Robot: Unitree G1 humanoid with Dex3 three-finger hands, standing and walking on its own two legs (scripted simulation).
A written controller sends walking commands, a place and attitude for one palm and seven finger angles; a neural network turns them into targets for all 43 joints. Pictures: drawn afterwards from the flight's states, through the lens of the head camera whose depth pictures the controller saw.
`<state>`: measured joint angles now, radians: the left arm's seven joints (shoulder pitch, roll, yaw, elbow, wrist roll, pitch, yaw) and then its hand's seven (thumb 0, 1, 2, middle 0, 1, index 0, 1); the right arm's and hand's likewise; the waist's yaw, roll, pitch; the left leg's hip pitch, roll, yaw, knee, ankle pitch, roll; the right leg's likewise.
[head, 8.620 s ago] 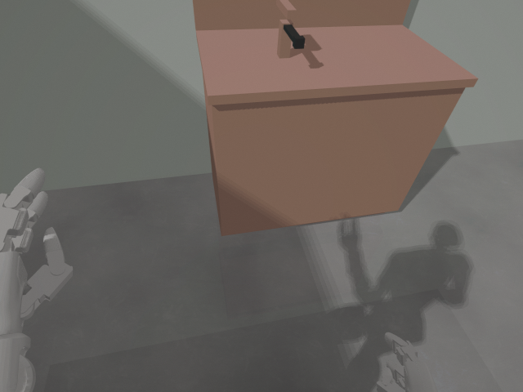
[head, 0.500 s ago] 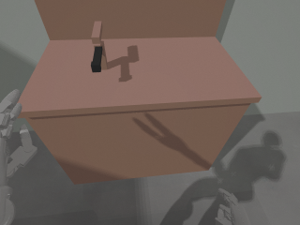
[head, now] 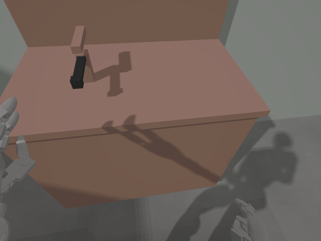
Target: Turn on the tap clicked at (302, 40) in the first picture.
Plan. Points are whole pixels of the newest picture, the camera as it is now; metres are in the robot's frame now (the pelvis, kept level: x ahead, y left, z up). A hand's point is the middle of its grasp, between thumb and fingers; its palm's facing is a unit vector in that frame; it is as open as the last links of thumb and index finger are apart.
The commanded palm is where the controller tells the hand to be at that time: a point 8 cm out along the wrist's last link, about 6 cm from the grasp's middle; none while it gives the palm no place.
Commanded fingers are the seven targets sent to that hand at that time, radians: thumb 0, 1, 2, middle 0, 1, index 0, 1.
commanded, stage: come to a stop and stand still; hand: left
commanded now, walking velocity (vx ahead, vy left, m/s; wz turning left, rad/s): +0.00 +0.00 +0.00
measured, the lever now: (77, 82) +0.50 +0.27 +0.12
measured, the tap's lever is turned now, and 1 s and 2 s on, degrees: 0 0 0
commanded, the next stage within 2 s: look again from close up in 0.16 s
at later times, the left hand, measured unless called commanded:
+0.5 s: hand (20, 177) +0.19 +0.26 +0.16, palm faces +0.41 -0.84 -0.35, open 7.4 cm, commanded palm +0.13 +0.29 +0.17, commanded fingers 0.00 0.90 0.90 -0.20 -0.30 -0.20 -0.30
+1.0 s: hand (38, 159) +0.22 +0.24 +0.16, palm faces +0.36 -0.86 -0.35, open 7.4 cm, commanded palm +0.17 +0.27 +0.17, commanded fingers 0.00 0.90 0.90 -0.20 -0.30 -0.20 -0.30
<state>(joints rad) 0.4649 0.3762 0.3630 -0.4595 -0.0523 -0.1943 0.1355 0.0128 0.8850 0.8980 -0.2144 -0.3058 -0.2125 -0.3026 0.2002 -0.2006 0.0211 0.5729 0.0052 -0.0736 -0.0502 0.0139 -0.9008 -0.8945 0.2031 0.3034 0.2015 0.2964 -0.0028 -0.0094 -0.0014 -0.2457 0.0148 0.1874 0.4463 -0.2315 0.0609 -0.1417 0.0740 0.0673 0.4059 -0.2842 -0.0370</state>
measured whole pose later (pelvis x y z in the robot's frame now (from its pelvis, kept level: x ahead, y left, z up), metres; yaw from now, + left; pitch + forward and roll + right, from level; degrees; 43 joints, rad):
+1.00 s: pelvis -0.02 +0.01 +0.00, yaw -5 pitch -1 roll -1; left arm 0.41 0.34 0.34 -0.45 -0.04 -0.15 0.15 0.01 0.89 0.90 -0.21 -0.31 -0.21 -0.30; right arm 0.21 -0.18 0.03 0.56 -0.01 -0.10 -0.06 0.01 -0.90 -0.89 0.20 0.30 0.20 0.30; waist 0.03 0.01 0.04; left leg -0.22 0.05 0.27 0.47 -0.25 0.08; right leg -0.30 0.00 -0.08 0.67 -0.36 -0.02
